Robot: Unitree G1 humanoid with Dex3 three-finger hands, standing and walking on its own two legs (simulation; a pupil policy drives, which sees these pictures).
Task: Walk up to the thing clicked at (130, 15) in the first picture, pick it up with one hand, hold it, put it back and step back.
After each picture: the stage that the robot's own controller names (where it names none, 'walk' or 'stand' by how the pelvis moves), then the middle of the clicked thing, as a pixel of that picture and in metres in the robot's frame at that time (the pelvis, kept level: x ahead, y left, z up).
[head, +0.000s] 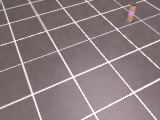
stand; (131, 12) +1.86 -0.60 -0.66
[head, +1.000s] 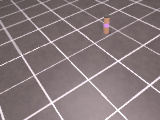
walk; (106, 24) +1.78 -0.14 -0.62
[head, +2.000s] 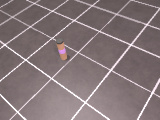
walk; (61, 49) +1.13 +0.31 -0.65
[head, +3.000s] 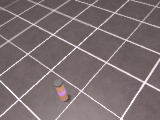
walk; (61, 90) +0.70 +0.30 -0.65
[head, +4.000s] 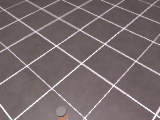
walk; (62, 118) +0.48 +0.20 -0.65
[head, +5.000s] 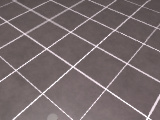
stand; out of the picture +0.43 +0.21 -0.65
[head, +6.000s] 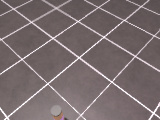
stand; (58, 116) +0.43 +0.20 -0.64
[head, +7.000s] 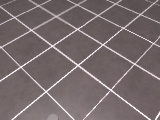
stand; out of the picture +0.40 +0.23 -0.64
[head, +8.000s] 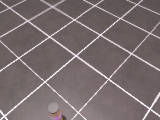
stand; (55, 113) +0.44 +0.22 -0.64
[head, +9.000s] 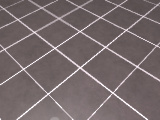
stand; out of the picture +0.40 +0.22 -0.65
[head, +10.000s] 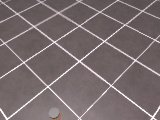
stand; (56, 118) +0.44 +0.23 -0.65
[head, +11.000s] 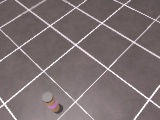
stand; (51, 102) +0.45 +0.31 -0.63
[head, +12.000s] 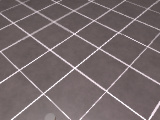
stand; out of the picture +0.45 +0.25 -0.66
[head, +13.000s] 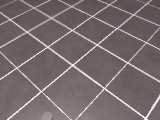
stand; out of the picture +0.44 +0.27 -0.66
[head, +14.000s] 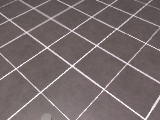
stand; out of the picture +0.43 +0.27 -0.66
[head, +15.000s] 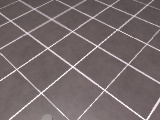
go down; out of the picture +0.43 +0.27 -0.66
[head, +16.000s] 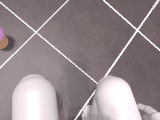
go down; out of the picture +0.49 +0.34 -0.26
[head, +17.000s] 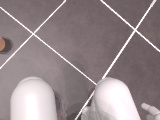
approach; out of the picture +0.47 +0.36 -0.26
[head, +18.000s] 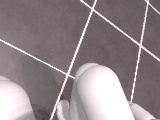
close in; out of the picture +0.44 +0.41 -0.16
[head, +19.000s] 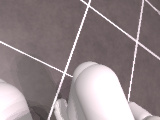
lift; out of the picture +0.42 +0.40 -0.16
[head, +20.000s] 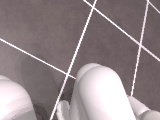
lift; out of the picture +0.39 +0.40 -0.15
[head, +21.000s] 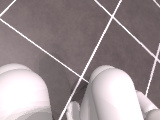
lift; out of the picture +0.30 +0.47 -0.15
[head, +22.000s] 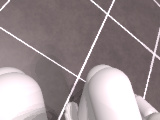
lift; out of the picture +0.33 +0.45 -0.15
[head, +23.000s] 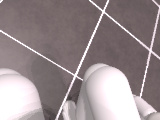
lift; out of the picture +0.33 +0.44 -0.15
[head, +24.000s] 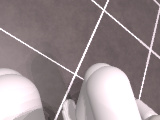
lift; out of the picture +0.34 +0.45 -0.15
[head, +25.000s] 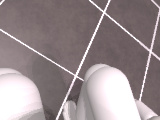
lift; out of the picture +0.32 +0.44 -0.15
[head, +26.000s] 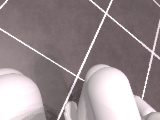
lift; out of the picture +0.33 +0.43 -0.15
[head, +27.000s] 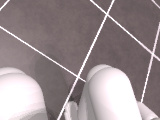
lift; out of the picture +0.33 +0.44 -0.15
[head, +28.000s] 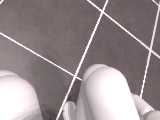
lift; out of the picture +0.33 +0.43 -0.15
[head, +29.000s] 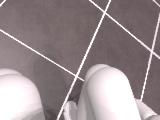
lift; out of the picture +0.33 +0.44 -0.15
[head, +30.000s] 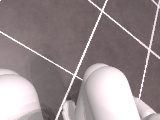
lift; out of the picture +0.32 +0.45 -0.15
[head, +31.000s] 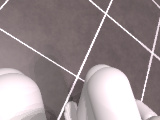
lift; out of the picture +0.32 +0.44 -0.15
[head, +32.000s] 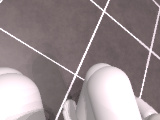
lift; out of the picture +0.32 +0.46 -0.15
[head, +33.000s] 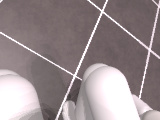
lift; out of the picture +0.32 +0.45 -0.15
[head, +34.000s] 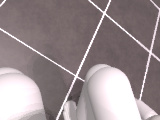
lift; out of the picture +0.32 +0.45 -0.15
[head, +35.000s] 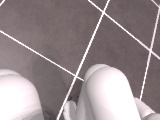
lift; out of the picture +0.32 +0.45 -0.15
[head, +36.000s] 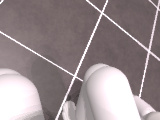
lift; out of the picture +0.32 +0.45 -0.15
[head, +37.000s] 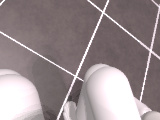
lift; out of the picture +0.32 +0.44 -0.15
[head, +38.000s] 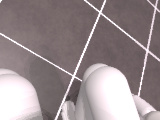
lift; out of the picture +0.32 +0.45 -0.15
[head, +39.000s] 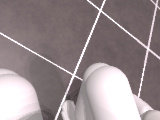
lift; out of the picture +0.32 +0.46 -0.15
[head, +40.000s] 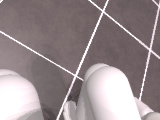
lift; out of the picture +0.32 +0.45 -0.15
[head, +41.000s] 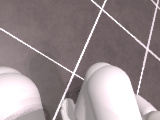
lift; out of the picture +0.32 +0.48 -0.15
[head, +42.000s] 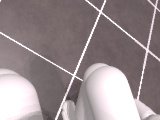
lift; out of the picture +0.33 +0.46 -0.15
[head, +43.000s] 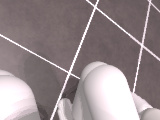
lift; out of the picture +0.34 +0.47 -0.16
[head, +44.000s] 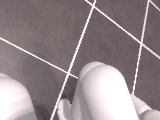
lift; out of the picture +0.35 +0.45 -0.17
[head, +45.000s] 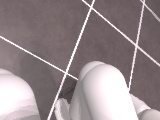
lift; out of the picture +0.40 +0.37 -0.24
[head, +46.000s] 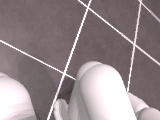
lift; out of the picture +0.38 +0.31 -0.24
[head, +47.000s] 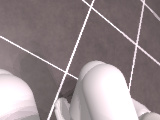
lift; out of the picture +0.36 +0.26 -0.24
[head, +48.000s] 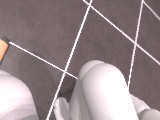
lift; out of the picture +0.34 +0.21 -0.24
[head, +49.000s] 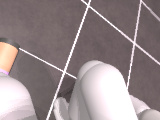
lift; out of the picture +0.33 +0.18 -0.24
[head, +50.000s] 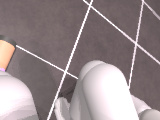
lift; out of the picture +0.34 +0.19 -0.24
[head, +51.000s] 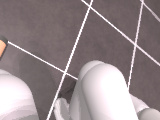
lift; out of the picture +0.34 +0.22 -0.24
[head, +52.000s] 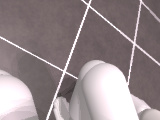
lift; out of the picture +0.36 +0.26 -0.24
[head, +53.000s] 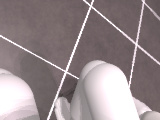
lift; out of the picture +0.38 +0.31 -0.24
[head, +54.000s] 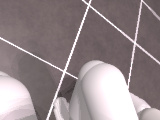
lift; out of the picture +0.39 +0.37 -0.24
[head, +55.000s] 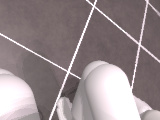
lift; out of the picture +0.42 +0.43 -0.24
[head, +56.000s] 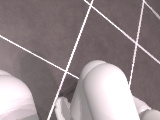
lift; out of the picture +0.43 +0.47 -0.24
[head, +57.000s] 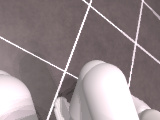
lift; out of the picture +0.43 +0.45 -0.24
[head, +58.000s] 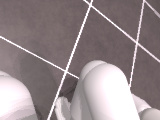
lift; out of the picture +0.43 +0.45 -0.24
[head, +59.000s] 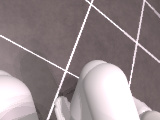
lift; out of the picture +0.42 +0.44 -0.24
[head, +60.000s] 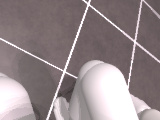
lift; out of the picture +0.41 +0.43 -0.24
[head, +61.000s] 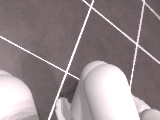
lift; out of the picture +0.42 +0.43 -0.24
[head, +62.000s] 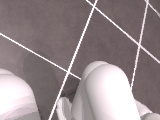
lift; out of the picture +0.42 +0.43 -0.25
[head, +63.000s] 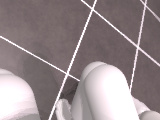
lift; out of the picture +0.42 +0.44 -0.25
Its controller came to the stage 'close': yes
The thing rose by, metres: 0.01
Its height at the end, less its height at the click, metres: -0.09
